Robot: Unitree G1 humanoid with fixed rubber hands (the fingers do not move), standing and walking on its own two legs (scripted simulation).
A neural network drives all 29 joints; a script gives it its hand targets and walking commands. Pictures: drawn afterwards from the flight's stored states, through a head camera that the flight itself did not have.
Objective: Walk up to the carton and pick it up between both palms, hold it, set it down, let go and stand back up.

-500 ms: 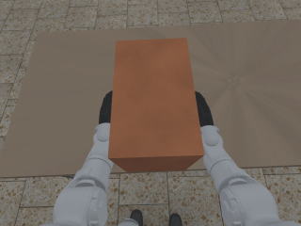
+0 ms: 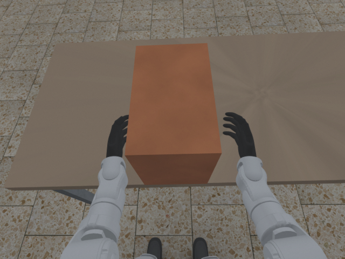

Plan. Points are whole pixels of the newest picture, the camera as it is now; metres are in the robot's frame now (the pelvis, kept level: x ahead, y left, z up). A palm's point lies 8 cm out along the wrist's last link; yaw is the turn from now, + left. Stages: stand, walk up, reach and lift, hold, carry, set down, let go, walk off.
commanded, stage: set down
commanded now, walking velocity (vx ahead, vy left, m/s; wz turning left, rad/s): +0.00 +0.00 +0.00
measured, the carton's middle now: (173, 118) +0.44 +0.03 -0.02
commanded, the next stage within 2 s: none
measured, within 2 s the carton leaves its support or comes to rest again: neither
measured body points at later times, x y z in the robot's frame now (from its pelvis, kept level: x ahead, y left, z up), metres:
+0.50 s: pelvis -0.01 +0.01 +0.00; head +0.06 +0.02 +0.45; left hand +0.29 +0.19 -0.03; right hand +0.30 -0.16 -0.04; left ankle +0.03 +0.14 -0.73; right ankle +0.04 -0.09 -0.73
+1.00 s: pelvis +0.00 +0.00 +0.01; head +0.02 +0.01 +0.46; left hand +0.24 +0.19 -0.03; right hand +0.24 -0.17 -0.03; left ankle +0.03 +0.14 -0.73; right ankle +0.04 -0.09 -0.73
